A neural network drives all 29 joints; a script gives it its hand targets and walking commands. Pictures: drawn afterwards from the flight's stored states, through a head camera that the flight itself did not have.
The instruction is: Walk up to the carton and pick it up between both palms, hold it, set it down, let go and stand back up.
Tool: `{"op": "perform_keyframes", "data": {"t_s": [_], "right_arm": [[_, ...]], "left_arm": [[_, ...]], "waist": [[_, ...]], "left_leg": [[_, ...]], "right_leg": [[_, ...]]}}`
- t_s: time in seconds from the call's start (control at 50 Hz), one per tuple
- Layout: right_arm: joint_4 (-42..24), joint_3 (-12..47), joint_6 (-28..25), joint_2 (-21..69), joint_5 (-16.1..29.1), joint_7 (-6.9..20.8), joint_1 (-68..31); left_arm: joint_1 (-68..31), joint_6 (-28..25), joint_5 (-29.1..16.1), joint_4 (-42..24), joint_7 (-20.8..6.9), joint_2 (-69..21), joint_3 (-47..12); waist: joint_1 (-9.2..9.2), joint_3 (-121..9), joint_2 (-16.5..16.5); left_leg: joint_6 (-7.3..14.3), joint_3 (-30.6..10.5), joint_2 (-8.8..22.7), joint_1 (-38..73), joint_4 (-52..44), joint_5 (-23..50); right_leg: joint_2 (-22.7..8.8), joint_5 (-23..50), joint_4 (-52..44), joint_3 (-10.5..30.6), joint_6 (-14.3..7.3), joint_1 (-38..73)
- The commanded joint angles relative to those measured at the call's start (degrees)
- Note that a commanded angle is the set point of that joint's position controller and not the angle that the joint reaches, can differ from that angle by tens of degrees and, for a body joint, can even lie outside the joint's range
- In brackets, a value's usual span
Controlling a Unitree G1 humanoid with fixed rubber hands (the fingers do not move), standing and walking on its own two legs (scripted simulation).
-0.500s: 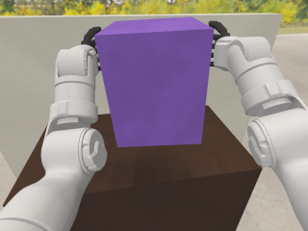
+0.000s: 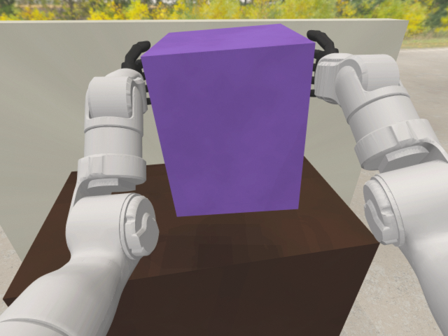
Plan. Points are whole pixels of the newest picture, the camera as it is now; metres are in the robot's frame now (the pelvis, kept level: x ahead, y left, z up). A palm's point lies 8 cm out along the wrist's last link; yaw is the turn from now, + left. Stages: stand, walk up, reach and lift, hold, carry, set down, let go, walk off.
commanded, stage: hold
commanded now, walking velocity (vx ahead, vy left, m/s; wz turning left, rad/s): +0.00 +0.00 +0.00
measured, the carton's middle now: (230, 116) +0.38 +0.01 +0.30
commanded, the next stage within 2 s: none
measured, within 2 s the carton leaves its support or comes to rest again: neither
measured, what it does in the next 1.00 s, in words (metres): stands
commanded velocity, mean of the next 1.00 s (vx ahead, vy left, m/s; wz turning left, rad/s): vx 0.00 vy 0.00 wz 0.00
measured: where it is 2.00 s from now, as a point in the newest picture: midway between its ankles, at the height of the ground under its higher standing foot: outside the picture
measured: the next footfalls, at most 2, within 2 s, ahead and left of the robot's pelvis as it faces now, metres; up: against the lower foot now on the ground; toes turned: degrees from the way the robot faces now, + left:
none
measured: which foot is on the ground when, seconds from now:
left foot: down 0.00-1.00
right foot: down 0.00-1.00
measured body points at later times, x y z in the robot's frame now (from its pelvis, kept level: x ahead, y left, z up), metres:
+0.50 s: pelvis +0.00 +0.00 +0.00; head -0.11 +0.02 +0.44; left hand +0.38 +0.17 +0.36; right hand +0.37 -0.13 +0.37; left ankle +0.03 +0.14 -0.75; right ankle -0.01 -0.13 -0.75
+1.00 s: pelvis +0.00 +0.00 +0.00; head -0.11 +0.01 +0.44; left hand +0.38 +0.16 +0.36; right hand +0.37 -0.14 +0.38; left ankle +0.03 +0.14 -0.75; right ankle -0.01 -0.12 -0.75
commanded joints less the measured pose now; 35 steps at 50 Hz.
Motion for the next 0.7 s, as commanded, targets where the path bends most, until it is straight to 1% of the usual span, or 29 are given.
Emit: {"op": "perform_keyframes", "data": {"t_s": [0.0, 0.02, 0.04, 0.08, 0.12, 0.14, 0.16, 0.18, 0.2, 0.22, 0.24, 0.26, 0.28, 0.32, 0.34, 0.36, 0.38, 0.4, 0.42, 0.44, 0.46, 0.5, 0.52, 0.54, 0.56, 0.58, 0.6, 0.64, 0.68], "right_arm": [[-15.6, 2.1, -2.5, 32.4, 10.4, 9.4, -42.7], [-13.9, 2.0, -2.4, 32.6, 10.0, 9.4, -42.4], [-14.4, 1.7, -2.6, 32.6, 10.2, 9.3, -42.2], [-13.6, 1.4, -2.6, 32.5, 9.7, 9.1, -41.8], [-13.6, 1.3, -2.6, 32.4, 9.7, 8.7, -41.8], [-13.9, 1.6, -2.8, 32.6, 9.6, 8.7, -42.7], [-14.2, 1.2, -2.9, 32.6, 9.5, 8.5, -42.8], [-15.7, 2.0, -3.0, 33.1, 9.9, 8.3, -42.9], [-16.6, 1.9, -3.1, 32.8, 9.9, 8.0, -43.9], [-17.1, 2.5, -2.9, 33.4, 10.0, 7.8, -43.7], [-17.2, 2.2, -3.0, 33.1, 9.7, 7.5, -43.5], [-16.9, 2.3, -2.7, 33.2, 9.9, 7.4, -43.2], [-16.5, 2.2, -2.5, 32.9, 9.8, 7.2, -42.5], [-15.5, 1.9, -2.4, 32.9, 9.7, 7.4, -43.0], [-15.7, 1.7, -2.2, 32.9, 9.6, 7.3, -42.5], [-16.7, 1.7, -2.3, 32.7, 9.9, 7.4, -42.4], [-17.5, 1.9, -2.3, 32.7, 10.2, 7.4, -42.1], [-18.3, 2.2, -2.4, 32.9, 10.6, 7.2, -42.4], [-17.8, 2.5, -2.4, 32.6, 10.7, 7.3, -42.6], [-16.8, 1.9, -2.4, 32.2, 10.7, 7.5, -42.9], [-17.0, 2.2, -2.1, 32.2, 11.0, 7.6, -41.6], [-16.4, 1.9, -1.9, 31.3, 11.0, 7.9, -40.3], [-16.7, 2.2, -2.0, 31.8, 11.5, 8.1, -40.9], [-17.1, 2.0, -2.1, 31.5, 11.6, 8.3, -41.7], [-18.5, 2.2, -2.0, 31.5, 11.7, 8.4, -41.2], [-17.4, 2.5, -2.1, 31.5, 11.8, 8.6, -42.3], [-18.3, 2.8, -2.3, 31.6, 12.1, 8.6, -41.9], [-18.3, 2.9, -2.2, 31.2, 12.1, 8.9, -41.6], [-18.2, 3.0, -2.2, 31.6, 11.9, 9.1, -42.1]], "left_arm": [[-42.6, -4.3, -10.9, -4.0, -9.0, -32.2, -11.8], [-42.4, -4.2, -10.2, -2.5, -9.2, -31.1, -10.4], [-41.9, -4.4, -10.4, -2.7, -9.3, -31.5, -10.4], [-42.8, -4.5, -10.2, -2.1, -9.6, -30.9, -10.2], [-42.7, -4.5, -10.3, -1.3, -9.9, -30.6, -9.8], [-43.2, -4.6, -10.6, -1.3, -10.0, -30.3, -9.9], [-42.9, -4.8, -10.7, -1.0, -10.1, -31.0, -10.2], [-42.5, -4.9, -10.8, -1.5, -10.2, -30.8, -10.0], [-42.4, -4.8, -11.2, -1.2, -10.3, -31.3, -10.5], [-42.4, -4.9, -11.2, -1.4, -10.4, -30.7, -10.0], [-41.4, -4.8, -10.6, 0.1, -10.5, -31.0, -9.6], [-41.6, -4.8, -10.6, -0.6, -10.5, -30.4, -9.4], [-41.3, -4.7, -10.5, -0.4, -10.7, -30.5, -9.4], [-42.6, -4.8, -10.6, -1.3, -10.7, -30.4, -9.6], [-42.0, -4.7, -10.2, -0.6, -10.9, -30.9, -9.2], [-42.0, -4.6, -10.7, -1.9, -11.0, -31.4, -10.5], [-41.7, -4.5, -11.0, -2.1, -11.0, -31.7, -10.9], [-41.5, -4.4, -11.2, -3.2, -11.0, -31.9, -11.3], [-41.5, -4.3, -10.9, -2.7, -10.8, -31.6, -11.0], [-41.9, -4.4, -10.5, -2.1, -10.7, -31.8, -10.6], [-41.9, -4.1, -10.8, -3.4, -10.7, -32.2, -11.3], [-41.6, -3.9, -11.2, -4.8, -10.6, -33.0, -13.1], [-42.7, -4.1, -11.6, -6.2, -10.4, -33.1, -13.3], [-43.1, -4.1, -11.7, -6.2, -10.1, -33.6, -13.8], [-42.0, -4.1, -11.7, -6.5, -10.1, -33.7, -13.6], [-43.0, -4.0, -11.6, -6.1, -9.8, -33.2, -13.4], [-42.6, -4.2, -11.8, -6.8, -9.7, -33.4, -13.9], [-41.9, -4.0, -11.7, -7.2, -9.2, -33.8, -14.0], [-42.0, -4.0, -11.8, -6.8, -8.9, -33.8, -13.7]], "waist": [[0.65, -12.5, 2.6], [1.04, -11.5, 2.5], [0.82, -12.1, 2.8], [0.49, -11.9, 2.0], [0.05, -11.3, 1.8], [0.43, -11.8, 1.2], [-0.17, -12.3, 1.7], [0.20, -13.0, 1.0], [-0.10, -13.3, 1.3], [0.01, -12.5, 0.7], [-0.02, -11.9, 0.6], [0.20, -12.2, 0.8], [-0.28, -11.8, 0.6], [-0.25, -11.7, 1.8], [-0.27, -11.0, 1.7], [-0.71, -12.1, 2.6], [-1.00, -12.3, 2.3], [-0.93, -13.1, 2.2], [-0.57, -12.8, 2.7], [-0.30, -11.9, 3.0], [-0.72, -12.7, 4.2], [-1.50, -12.7, 5.5], [-1.14, -13.3, 5.4], [-1.27, -13.6, 5.8], [-1.04, -14.3, 5.2], [-0.52, -13.8, 5.5], [-0.67, -14.6, 5.4], [-0.32, -14.2, 5.9], [0.21, -14.5, 4.6]], "left_leg": [[-0.7, 2.7, -3.5, 8.4, -1.9, 6.8], [-0.4, 3.1, -3.8, 7.9, -2.0, 5.8], [-0.4, 3.0, -3.7, 8.3, -1.9, 6.7], [-0.3, 3.1, -3.7, 8.3, -2.0, 5.8], [-0.1, 3.1, -3.9, 8.6, -1.6, 6.4], [0.0, 3.2, -3.9, 8.6, -1.6, 6.3], [0.0, 3.2, -4.0, 8.9, -1.5, 6.6], [0.2, 3.0, -4.0, 9.0, -1.1, 7.4], [0.2, 3.1, -4.2, 9.3, -0.9, 7.5], [0.5, 3.1, -4.3, 9.1, -0.8, 7.8], [0.4, 3.1, -4.3, 9.5, -0.7, 7.8], [0.5, 3.1, -4.3, 9.3, -0.4, 8.1], [0.5, 3.0, -4.4, 9.4, -0.7, 7.4], [0.1, 3.2, -4.2, 9.4, -0.7, 7.3], [0.2, 3.0, -4.2, 9.0, -1.1, 6.7], [-0.1, 3.0, -4.0, 9.3, -1.2, 7.7], [-0.2, 2.9, -4.0, 9.5, -1.1, 8.5], [-0.4, 2.7, -3.8, 9.9, -0.8, 9.7], [-0.5, 2.7, -3.9, 10.1, -0.6, 10.2], [-0.6, 2.4, -3.8, 9.6, -0.8, 9.3], [-0.9, 2.6, -3.9, 9.5, -0.9, 10.2], [-1.6, 2.5, -3.6, 9.9, -1.1, 10.9], [-1.7, 2.4, -3.4, 10.1, -1.0, 11.6], [-1.9, 2.2, -3.4, 9.7, -0.9, 11.5], [-1.7, 2.1, -3.3, 10.3, -0.9, 11.8], [-1.7, 2.1, -3.3, 9.5, -1.0, 11.1], [-1.8, 2.3, -3.3, 10.2, -1.0, 11.8], [-2.0, 2.3, -3.3, 9.7, -0.9, 12.4], [-1.7, 2.0, -3.1, 9.7, -1.1, 11.5]], "right_leg": [[2.7, 5.6, -2.3, -1.6, 2.3, -2.3], [2.5, 4.7, -2.4, -1.6, 2.5, -2.5], [2.5, 6.1, -2.2, -1.7, 2.5, -2.3], [2.5, 5.5, -2.1, -1.7, 2.4, -2.1], [2.2, 7.1, -2.2, -1.6, 2.7, -2.3], [2.2, 6.6, -2.2, -1.6, 2.7, -2.3], [2.1, 7.3, -2.4, -1.6, 3.0, -2.8], [2.1, 8.3, -2.2, -1.5, 3.1, -2.3], [2.1, 8.7, -2.4, -1.5, 3.2, -2.4], [2.1, 10.1, -2.1, -1.5, 3.3, -2.0], [1.9, 9.9, -2.3, -1.3, 3.5, -2.4], [1.7, 10.6, -2.1, -1.2, 3.5, -2.2], [1.8, 10.3, -2.2, -1.4, 3.7, -2.2], [1.8, 9.6, -2.0, -1.4, 3.5, -2.6], [1.8, 8.5, -2.1, -1.4, 3.3, -2.4], [2.1, 9.4, -1.8, -1.6, 3.0, -2.3], [2.3, 10.6, -1.6, -1.8, 3.2, -1.8], [2.3, 11.6, -1.5, -1.7, 3.1, -1.1], [2.3, 11.9, -1.6, -1.6, 3.0, -1.2], [2.3, 10.1, -1.7, -1.7, 2.9, -1.7], [2.6, 11.3, -1.3, -1.9, 2.5, -1.1], [2.9, 11.1, -1.3, -2.0, 2.2, -0.7], [2.9, 10.8, -1.2, -1.9, 2.1, -0.4], [3.2, 10.2, -1.4, -2.1, 2.0, -0.7], [3.1, 10.5, -1.5, -1.9, 1.8, -0.3], [3.2, 9.3, -1.4, -2.0, 1.9, -0.9], [3.2, 10.0, -1.5, -1.9, 2.0, -0.5], [3.5, 10.3, -1.2, -2.0, 1.9, -0.2], [3.5, 9.0, -1.6, -1.8, 1.9, -0.5]]}}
